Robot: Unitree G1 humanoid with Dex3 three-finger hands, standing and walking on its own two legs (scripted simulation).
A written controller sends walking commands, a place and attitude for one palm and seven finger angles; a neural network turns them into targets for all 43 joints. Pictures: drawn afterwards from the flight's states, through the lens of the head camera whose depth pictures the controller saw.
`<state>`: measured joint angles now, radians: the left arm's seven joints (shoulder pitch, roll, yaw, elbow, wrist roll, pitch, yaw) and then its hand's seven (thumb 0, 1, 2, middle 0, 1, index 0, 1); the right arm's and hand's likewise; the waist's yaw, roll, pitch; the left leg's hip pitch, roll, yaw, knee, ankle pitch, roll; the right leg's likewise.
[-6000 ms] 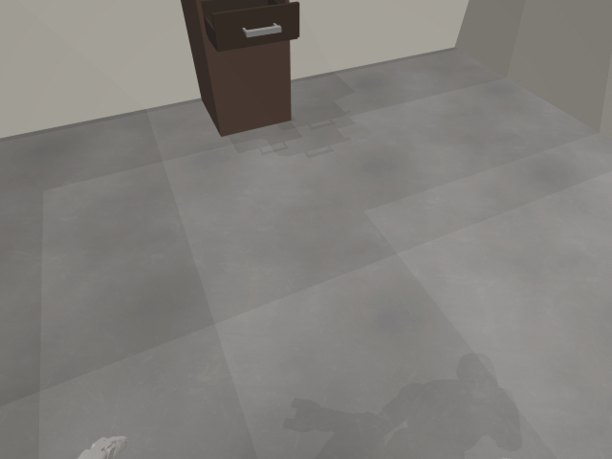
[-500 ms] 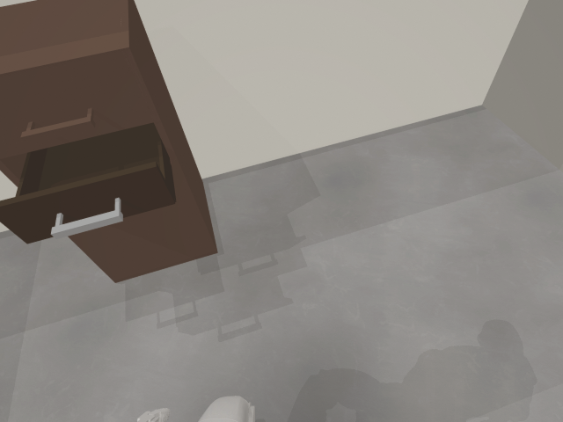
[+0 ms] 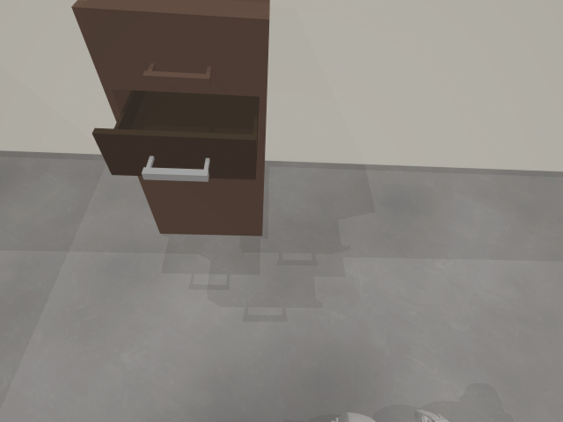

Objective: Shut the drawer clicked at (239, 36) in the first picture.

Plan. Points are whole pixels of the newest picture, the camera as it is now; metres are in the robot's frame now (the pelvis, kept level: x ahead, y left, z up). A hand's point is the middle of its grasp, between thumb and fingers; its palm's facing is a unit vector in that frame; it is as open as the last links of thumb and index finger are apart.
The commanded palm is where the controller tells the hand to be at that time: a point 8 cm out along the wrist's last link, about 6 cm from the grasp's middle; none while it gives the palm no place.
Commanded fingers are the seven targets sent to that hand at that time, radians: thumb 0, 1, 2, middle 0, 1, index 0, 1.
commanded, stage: take the last steps up to it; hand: left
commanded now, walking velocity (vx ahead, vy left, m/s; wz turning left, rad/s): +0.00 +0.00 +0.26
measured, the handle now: (177, 168) +0.67 +0.32 -0.16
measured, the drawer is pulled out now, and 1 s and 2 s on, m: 0.18 0.18 0.18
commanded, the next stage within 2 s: come to a stop and stand still in 1.14 s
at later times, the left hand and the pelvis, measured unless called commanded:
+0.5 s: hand out of the picture -0.02 +0.13 -0.16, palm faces +0.16 -0.96 -0.21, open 7.4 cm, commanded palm none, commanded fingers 0.00 0.90 0.90 -0.20 -0.30 -0.20 -0.30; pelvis +0.04 -0.03 +0.00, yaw +6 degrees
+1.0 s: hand (141, 363) +0.21 +0.26 -0.17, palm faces +0.15 -0.97 -0.18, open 7.4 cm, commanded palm none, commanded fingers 0.00 0.90 0.90 -0.20 -0.30 -0.20 -0.30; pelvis +0.18 +0.07 +0.00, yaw +4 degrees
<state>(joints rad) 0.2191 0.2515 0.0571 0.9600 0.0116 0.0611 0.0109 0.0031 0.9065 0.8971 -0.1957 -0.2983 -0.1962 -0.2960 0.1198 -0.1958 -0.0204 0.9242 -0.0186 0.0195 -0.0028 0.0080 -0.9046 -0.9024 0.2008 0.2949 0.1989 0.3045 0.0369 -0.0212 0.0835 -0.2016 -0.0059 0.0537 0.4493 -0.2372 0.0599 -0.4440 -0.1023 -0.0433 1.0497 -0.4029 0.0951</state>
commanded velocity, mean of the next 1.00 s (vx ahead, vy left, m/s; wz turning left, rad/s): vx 0.27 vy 0.00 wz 0.04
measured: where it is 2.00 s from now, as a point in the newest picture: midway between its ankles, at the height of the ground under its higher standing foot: (250, 415)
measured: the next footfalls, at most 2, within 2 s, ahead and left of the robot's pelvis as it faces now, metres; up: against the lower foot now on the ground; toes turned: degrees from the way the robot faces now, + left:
right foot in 0.24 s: +0.02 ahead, -0.14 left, +0.00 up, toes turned -2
left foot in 0.70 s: +0.20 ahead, +0.15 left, +0.00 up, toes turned +14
